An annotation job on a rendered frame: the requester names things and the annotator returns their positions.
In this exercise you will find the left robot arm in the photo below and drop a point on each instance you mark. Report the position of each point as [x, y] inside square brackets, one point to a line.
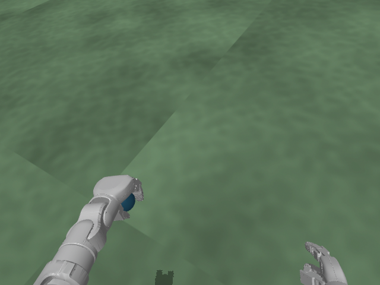
[78, 252]

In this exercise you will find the ball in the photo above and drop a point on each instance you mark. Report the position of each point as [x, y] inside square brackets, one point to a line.
[129, 203]

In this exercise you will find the right robot hand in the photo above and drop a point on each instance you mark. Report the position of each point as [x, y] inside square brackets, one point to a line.
[330, 269]

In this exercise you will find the left robot hand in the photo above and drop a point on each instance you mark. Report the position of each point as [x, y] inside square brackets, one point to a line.
[120, 188]

